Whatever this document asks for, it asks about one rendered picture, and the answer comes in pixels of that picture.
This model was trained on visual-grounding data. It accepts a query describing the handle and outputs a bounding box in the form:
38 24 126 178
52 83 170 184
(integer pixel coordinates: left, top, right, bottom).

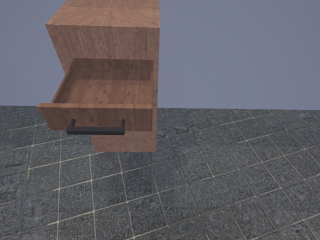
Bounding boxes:
66 119 125 135

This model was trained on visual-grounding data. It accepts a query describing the drawer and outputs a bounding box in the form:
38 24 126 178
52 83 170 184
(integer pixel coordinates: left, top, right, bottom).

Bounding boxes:
37 58 154 132

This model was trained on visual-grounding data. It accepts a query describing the cabinet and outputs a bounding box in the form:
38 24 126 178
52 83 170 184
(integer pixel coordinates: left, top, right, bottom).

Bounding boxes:
45 0 160 152

